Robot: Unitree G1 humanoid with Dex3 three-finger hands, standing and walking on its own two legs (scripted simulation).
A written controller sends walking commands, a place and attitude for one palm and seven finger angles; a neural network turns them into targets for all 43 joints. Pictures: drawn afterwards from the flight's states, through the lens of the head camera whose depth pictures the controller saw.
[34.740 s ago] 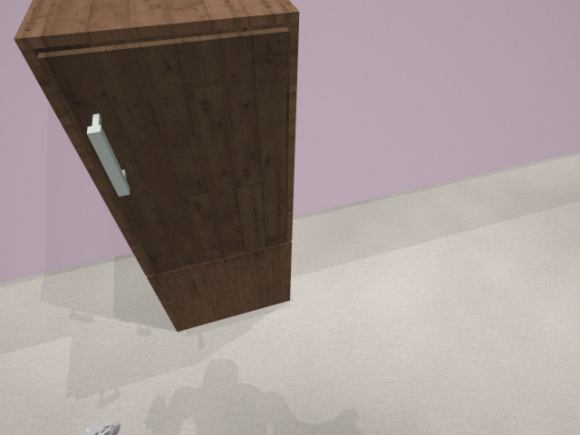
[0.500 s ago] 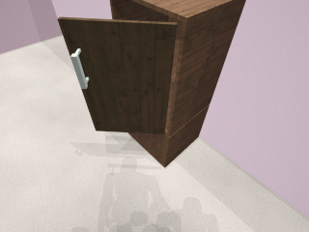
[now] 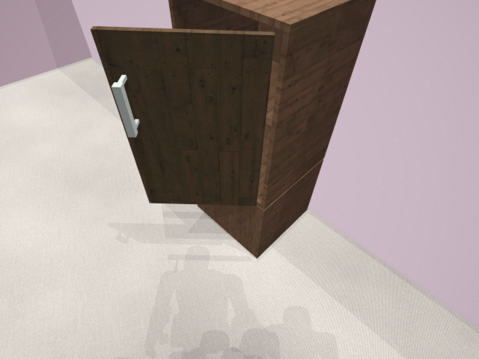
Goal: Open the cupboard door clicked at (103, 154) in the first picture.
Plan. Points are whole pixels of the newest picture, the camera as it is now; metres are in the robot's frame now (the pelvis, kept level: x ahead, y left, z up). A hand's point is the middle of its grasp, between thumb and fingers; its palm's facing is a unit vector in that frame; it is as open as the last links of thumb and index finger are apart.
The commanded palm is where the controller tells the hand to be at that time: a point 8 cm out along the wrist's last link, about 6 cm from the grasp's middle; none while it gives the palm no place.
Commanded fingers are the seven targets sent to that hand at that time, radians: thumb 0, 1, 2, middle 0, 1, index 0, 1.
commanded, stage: shuffle to correct the standing spot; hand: left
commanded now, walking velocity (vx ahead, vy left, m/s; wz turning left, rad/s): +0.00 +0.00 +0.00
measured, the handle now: (128, 106) +0.64 +0.31 +0.07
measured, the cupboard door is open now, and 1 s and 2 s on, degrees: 44 44 44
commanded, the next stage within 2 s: come to a stop and stand still in 1.06 s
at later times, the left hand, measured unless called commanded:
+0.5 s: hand out of the picture +0.01 +0.19 -0.19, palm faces +0.03 -0.99 -0.16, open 7.4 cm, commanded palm none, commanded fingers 0.00 0.90 0.90 -0.20 -0.30 -0.20 -0.30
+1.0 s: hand (138, 338) +0.19 +0.21 -0.15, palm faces +0.07 -0.96 -0.26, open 7.2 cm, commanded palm none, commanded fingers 0.00 0.90 0.90 -0.20 -0.30 -0.20 -0.30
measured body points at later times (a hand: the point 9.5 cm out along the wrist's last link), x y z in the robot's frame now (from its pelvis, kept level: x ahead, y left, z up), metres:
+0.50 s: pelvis +0.05 +0.02 -0.01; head +0.07 +0.04 +0.44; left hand +0.01 +0.25 -0.18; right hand +0.05 -0.21 -0.15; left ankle +0.02 +0.11 -0.74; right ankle -0.02 -0.11 -0.71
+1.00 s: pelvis +0.14 +0.02 +0.01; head +0.15 +0.00 +0.46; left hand +0.19 +0.26 -0.13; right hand +0.16 -0.21 -0.16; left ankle +0.14 +0.17 -0.65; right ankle +0.15 -0.06 -0.74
